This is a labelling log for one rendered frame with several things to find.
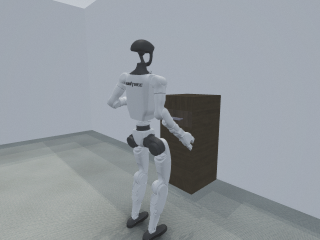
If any right robot forearm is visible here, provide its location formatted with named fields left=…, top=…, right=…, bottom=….
left=161, top=108, right=185, bottom=139

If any left robot upper arm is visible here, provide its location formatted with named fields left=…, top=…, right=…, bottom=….
left=107, top=72, right=130, bottom=109

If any right robot thigh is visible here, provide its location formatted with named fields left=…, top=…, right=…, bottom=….
left=147, top=135, right=171, bottom=195

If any left robot forearm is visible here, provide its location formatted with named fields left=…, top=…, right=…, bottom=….
left=118, top=96, right=127, bottom=107

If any drawer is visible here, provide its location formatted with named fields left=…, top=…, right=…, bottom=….
left=167, top=109, right=192, bottom=128

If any right robot foot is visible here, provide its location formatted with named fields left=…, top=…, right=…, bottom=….
left=142, top=224, right=167, bottom=240

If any cabinet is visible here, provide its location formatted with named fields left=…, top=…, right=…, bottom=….
left=160, top=93, right=221, bottom=195

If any handle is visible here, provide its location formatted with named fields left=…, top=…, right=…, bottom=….
left=172, top=117, right=183, bottom=121

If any right robot hand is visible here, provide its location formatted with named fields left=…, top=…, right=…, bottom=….
left=179, top=132, right=195, bottom=151

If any right robot upper arm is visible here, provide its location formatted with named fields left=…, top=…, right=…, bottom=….
left=150, top=74, right=167, bottom=120

